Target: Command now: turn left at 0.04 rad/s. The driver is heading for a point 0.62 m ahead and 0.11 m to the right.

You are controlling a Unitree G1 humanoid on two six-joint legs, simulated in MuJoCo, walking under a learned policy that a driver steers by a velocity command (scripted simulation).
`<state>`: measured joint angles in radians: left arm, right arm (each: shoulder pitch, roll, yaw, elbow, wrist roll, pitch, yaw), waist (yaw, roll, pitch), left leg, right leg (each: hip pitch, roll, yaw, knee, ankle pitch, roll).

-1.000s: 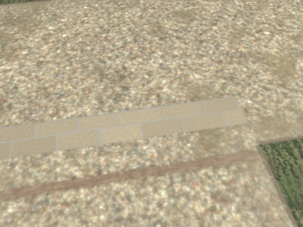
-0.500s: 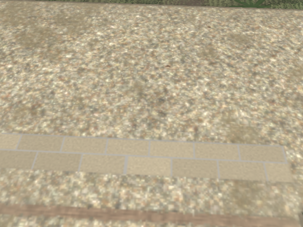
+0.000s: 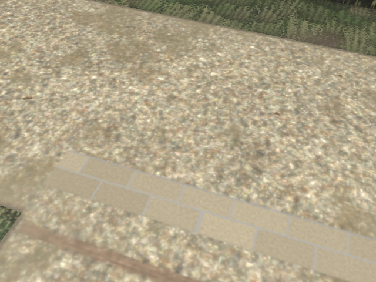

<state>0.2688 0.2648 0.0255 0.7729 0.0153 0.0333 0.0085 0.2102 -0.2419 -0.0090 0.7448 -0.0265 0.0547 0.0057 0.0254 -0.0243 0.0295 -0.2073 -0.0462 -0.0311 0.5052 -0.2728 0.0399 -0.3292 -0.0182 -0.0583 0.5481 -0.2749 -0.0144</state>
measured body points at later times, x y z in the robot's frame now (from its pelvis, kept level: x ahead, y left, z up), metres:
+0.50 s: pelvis -0.03 -0.01 +0.01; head +0.00 -0.03 +0.46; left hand +0.11 +0.26 -0.10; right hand +0.03 -0.31 -0.11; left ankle -0.01 +0.12 -0.68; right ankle -0.04 -0.10 -0.73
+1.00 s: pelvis -0.02 +0.02 +0.01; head -0.01 +0.02 +0.46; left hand +0.17 +0.22 -0.11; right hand -0.07 -0.25 -0.11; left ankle +0.01 +0.11 -0.73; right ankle -0.10 -0.07 -0.71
